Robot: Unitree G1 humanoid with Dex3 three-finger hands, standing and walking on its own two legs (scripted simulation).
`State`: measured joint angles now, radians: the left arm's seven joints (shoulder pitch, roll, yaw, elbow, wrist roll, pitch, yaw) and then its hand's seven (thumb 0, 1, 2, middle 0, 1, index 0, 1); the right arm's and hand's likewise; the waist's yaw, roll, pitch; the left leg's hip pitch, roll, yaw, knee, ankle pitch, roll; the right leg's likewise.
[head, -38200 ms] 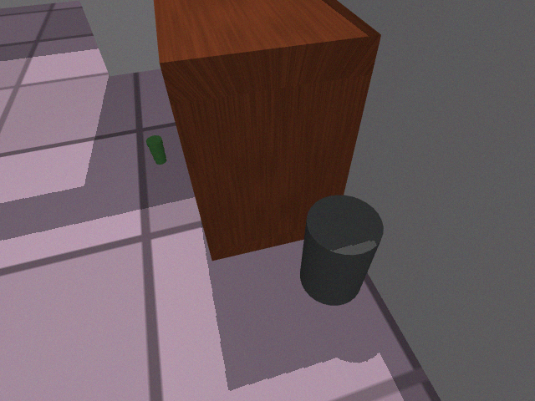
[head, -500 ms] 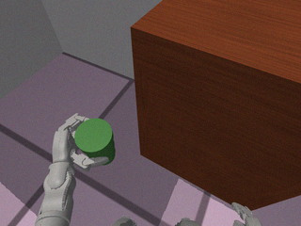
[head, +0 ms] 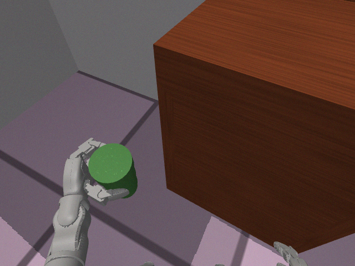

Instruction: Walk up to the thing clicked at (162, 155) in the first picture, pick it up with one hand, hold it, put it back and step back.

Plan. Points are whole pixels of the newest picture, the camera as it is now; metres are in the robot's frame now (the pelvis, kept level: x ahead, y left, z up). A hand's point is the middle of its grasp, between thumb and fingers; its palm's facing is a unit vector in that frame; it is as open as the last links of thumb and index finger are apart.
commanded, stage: hold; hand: left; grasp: from above
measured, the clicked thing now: (118, 175) +0.32 +0.16 +0.02
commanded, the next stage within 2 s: crouch in 1.72 s
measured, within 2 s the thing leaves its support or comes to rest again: neither
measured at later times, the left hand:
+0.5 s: hand (99, 172) +0.31 +0.19 +0.05, palm faces +0.12 -0.99 +0.00, open 11.0 cm
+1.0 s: hand (100, 168) +0.32 +0.18 +0.06, palm faces +0.12 -0.99 +0.00, open 11.0 cm
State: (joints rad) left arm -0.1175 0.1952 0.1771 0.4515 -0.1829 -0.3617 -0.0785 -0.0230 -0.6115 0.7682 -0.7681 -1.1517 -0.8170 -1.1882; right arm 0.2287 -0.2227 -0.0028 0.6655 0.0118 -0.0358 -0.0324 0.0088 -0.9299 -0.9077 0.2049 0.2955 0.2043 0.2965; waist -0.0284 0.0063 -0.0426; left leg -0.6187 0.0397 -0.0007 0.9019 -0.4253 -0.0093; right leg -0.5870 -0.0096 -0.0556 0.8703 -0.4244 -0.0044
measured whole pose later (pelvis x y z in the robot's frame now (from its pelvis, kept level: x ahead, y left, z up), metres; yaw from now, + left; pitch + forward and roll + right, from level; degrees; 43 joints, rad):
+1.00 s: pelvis +0.00 +0.01 +0.01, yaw +0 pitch +5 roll -1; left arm -0.10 0.19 0.16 0.43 -0.17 -0.36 -0.07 -0.03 -0.61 0.78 -0.76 -1.15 -0.81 -1.19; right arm 0.22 -0.22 0.00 0.68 0.01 -0.05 -0.03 0.01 -0.93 -0.91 0.20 0.30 0.20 0.30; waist -0.02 0.00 -0.02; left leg -0.52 0.03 0.00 0.82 -0.39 0.00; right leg -0.49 -0.02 -0.05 0.78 -0.38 0.00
